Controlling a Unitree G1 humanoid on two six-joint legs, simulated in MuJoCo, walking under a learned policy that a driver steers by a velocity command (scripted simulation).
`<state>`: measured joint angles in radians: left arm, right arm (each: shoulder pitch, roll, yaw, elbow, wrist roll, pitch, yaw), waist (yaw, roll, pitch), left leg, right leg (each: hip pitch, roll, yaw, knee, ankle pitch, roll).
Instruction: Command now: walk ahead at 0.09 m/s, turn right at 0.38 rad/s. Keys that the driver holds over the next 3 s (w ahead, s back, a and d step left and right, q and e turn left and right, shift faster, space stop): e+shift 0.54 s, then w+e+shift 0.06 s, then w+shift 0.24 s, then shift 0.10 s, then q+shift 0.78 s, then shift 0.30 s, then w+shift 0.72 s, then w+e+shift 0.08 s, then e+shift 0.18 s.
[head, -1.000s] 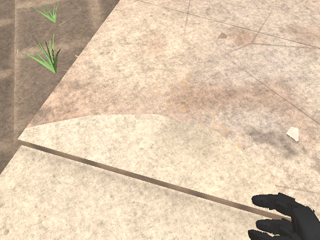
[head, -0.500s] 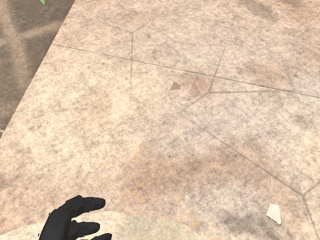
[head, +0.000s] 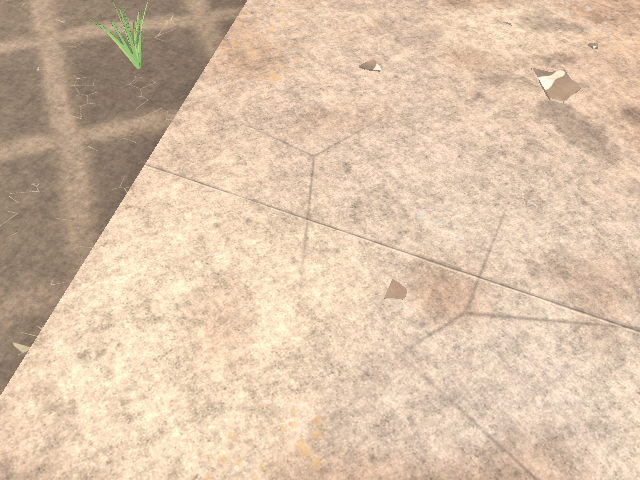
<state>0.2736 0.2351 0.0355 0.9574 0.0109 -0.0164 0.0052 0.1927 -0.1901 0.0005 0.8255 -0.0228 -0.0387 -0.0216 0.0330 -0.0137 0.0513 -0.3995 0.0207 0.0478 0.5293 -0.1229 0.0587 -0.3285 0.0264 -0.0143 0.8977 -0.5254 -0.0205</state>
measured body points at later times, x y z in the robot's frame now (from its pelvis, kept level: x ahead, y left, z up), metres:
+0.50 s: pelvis -0.01 -0.02 +0.01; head +0.01 -0.06 +0.45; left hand +0.19 +0.21 -0.09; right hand +0.01 -0.33 -0.12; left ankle +0.08 +0.11 -0.66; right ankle -0.03 -0.10 -0.73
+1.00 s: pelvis +0.10 -0.05 +0.01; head +0.12 -0.04 +0.46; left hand +0.39 +0.02 -0.09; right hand -0.06 -0.27 -0.10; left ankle +0.10 +0.07 -0.73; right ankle +0.05 -0.19 -0.66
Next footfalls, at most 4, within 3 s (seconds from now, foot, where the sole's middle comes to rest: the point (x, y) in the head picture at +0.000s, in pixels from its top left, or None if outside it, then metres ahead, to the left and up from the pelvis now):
0.32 right None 0.01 -0.11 -0.77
0.80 left None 0.13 0.04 -0.77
1.18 right None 0.20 -0.27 -0.77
1.62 left None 0.27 -0.04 -0.77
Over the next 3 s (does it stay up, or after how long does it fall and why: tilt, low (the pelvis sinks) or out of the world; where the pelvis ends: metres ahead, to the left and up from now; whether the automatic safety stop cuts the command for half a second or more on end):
stays up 0.74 -0.02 -0.03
